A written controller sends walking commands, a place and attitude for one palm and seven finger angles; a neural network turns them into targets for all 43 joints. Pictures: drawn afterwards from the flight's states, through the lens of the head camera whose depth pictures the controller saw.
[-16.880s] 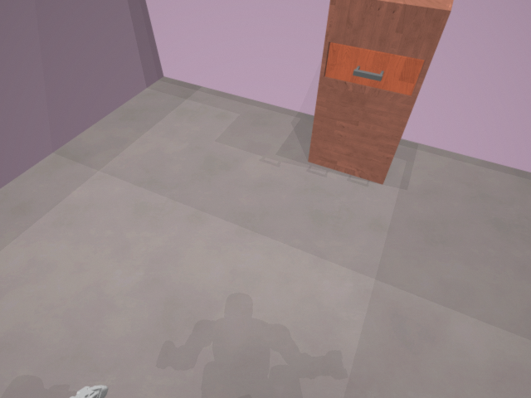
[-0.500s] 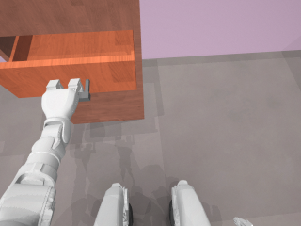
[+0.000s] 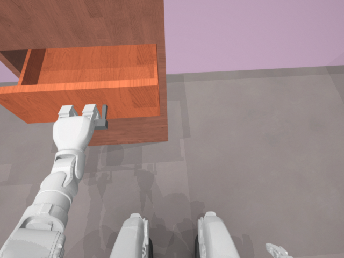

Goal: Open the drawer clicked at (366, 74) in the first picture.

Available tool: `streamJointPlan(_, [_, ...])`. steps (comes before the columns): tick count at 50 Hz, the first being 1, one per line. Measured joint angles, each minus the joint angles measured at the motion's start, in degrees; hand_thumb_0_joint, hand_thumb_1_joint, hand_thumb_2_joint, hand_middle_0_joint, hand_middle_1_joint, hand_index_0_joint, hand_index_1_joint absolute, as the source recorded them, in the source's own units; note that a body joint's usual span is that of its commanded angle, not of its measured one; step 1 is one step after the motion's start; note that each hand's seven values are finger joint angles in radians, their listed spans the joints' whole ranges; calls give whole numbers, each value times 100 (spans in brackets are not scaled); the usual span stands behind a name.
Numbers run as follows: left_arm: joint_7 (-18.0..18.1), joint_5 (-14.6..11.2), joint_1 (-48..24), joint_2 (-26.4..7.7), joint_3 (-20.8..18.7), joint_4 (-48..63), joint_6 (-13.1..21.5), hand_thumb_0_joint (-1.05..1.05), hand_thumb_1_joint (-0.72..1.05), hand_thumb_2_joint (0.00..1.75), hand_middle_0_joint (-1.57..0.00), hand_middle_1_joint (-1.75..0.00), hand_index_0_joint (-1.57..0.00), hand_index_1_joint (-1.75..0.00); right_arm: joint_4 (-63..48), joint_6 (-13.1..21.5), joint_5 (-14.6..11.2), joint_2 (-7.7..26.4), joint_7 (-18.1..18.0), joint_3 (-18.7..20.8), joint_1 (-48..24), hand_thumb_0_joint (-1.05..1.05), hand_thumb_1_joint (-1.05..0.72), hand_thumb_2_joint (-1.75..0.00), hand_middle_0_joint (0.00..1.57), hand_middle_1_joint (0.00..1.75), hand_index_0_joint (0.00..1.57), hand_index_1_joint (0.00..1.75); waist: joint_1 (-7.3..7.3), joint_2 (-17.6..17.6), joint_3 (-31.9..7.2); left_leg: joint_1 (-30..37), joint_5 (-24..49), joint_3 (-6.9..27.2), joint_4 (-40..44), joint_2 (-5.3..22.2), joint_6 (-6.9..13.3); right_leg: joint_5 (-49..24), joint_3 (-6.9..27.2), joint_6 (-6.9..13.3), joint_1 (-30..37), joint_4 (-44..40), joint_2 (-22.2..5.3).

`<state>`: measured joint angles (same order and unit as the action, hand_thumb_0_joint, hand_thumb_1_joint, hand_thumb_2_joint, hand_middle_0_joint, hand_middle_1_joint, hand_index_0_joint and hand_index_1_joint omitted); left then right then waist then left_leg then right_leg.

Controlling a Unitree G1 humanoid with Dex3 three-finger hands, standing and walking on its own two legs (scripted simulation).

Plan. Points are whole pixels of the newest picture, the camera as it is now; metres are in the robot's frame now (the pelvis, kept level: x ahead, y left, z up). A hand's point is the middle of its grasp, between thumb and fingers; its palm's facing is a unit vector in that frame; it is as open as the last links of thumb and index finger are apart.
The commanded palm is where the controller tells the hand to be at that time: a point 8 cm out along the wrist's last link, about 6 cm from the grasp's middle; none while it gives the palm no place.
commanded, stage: pull the drawer open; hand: left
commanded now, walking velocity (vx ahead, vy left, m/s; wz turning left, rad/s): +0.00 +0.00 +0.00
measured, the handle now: (83, 117) +0.45 +0.23 -0.04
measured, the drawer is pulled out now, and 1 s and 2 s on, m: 0.13 0.18 0.22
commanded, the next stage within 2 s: none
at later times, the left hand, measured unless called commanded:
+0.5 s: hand (83, 148) +0.38 +0.23 -0.06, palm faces -0.02 -0.03 -1.00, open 5.1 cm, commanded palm +0.34 +0.23 -0.02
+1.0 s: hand (82, 157) +0.35 +0.23 -0.06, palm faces -0.02 -0.03 -1.00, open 5.1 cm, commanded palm +0.31 +0.23 -0.02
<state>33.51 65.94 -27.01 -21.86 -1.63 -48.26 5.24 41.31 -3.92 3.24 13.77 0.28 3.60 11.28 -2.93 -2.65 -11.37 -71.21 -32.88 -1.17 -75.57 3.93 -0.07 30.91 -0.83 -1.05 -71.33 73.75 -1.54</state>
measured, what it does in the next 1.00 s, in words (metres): stands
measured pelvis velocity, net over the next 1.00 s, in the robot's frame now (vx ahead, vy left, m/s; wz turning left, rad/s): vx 0.00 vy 0.00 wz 0.00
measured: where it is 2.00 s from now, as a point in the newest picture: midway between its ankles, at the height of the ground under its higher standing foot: outside the picture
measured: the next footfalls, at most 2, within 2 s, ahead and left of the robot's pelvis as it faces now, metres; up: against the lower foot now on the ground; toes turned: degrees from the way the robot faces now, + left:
none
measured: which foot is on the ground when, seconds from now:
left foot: down 0.00-1.00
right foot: down 0.00-1.00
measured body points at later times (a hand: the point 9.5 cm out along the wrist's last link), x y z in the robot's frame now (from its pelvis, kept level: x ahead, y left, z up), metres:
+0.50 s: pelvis +0.00 +0.00 +0.00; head +0.14 -0.01 +0.43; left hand +0.37 +0.23 -0.01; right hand +0.10 -0.26 -0.14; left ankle +0.01 +0.12 -0.61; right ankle +0.03 -0.13 -0.61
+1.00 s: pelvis +0.00 +0.00 +0.00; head +0.13 -0.01 +0.44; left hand +0.35 +0.23 -0.01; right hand +0.12 -0.26 -0.14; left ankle +0.01 +0.12 -0.61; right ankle +0.03 -0.13 -0.61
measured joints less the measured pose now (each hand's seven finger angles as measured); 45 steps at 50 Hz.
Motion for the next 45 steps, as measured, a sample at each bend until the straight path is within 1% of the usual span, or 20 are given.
streamJointPlan(16, [70,4,463,110,55,369,-70,1,81,83,-34,-135,-42,-135,-56,-20,-3,-14,-17,1,-64,1,-91,-90,20,30,20,30,46,13,-2,141,0,-7,60,-2,-11,6,8,7,130,-44,4])
streamJointPlan(23, [143,33,557,155,114,427,-122,0,81,84,-34,-135,-42,-135,-40,-5,1,-15,-25,0,-92,1,-91,-90,20,30,20,30,75,18,1,164,11,4,67,-13,-16,6,0,13,156,-43,-4])
streamJointPlan(32, [89,-14,729,194,148,570,-205,0,81,83,-34,-135,-42,-135,-67,15,-8,-26,-45,-2,-115,1,-91,-90,20,30,20,30,87,15,-1,228,29,-4,111,-9,-22,-12,8,19,211,-79,3])
streamJointPlan(38, [91,-9,923,227,128,726,-175,0,81,83,-34,-135,-42,-135,-80,26,-4,-32,-55,-9,-115,1,-91,-90,20,30,20,30,101,28,-20,269,22,-8,121,-6,-27,-5,14,22,245,-83,9])
streamJointPlan(45, [192,31,1087,263,166,849,-180,0,81,84,-33,-135,-42,-135,-79,34,0,-26,-58,-3,-157,1,-91,-90,20,30,20,30,129,36,-22,281,6,6,92,-11,-31,16,4,26,262,-54,5])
